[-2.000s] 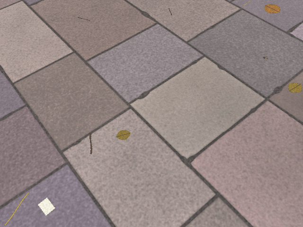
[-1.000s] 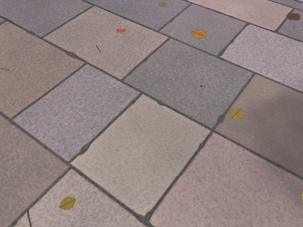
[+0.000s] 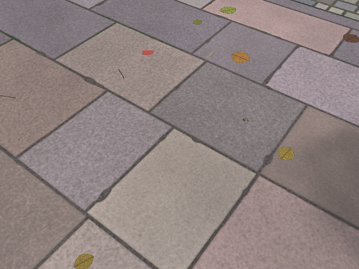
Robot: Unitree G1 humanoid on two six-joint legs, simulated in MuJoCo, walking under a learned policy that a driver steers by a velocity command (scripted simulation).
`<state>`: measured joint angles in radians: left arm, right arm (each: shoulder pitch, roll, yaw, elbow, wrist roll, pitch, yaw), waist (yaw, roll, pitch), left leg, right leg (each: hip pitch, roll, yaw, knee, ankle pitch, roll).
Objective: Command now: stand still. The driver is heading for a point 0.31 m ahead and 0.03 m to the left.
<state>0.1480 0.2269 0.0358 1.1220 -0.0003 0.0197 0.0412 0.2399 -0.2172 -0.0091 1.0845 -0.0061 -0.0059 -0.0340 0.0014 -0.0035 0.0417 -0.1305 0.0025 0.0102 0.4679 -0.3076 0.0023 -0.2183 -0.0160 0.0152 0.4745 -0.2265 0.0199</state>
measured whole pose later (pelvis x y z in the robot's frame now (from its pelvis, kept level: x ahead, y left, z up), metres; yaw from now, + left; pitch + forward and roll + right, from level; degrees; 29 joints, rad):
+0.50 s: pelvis +0.00 +0.00 +0.00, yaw +0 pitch -1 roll +0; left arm 0.20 0.20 0.02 1.15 0.00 0.02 0.05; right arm 0.31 -0.19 0.00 1.09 0.00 -0.01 -0.04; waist 0.00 0.00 0.03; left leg -0.15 0.00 0.01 0.47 -0.30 0.01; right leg -0.24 -0.02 0.02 0.48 -0.22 0.02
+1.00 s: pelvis +0.00 +0.00 +0.00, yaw +0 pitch -1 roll +0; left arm 0.23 0.19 0.02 1.14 -0.01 0.01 0.05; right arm 0.34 -0.17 -0.01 1.08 0.00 -0.02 -0.04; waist 0.00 0.00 0.03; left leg -0.15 0.00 0.01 0.47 -0.31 0.01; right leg -0.24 -0.02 0.02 0.48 -0.23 0.03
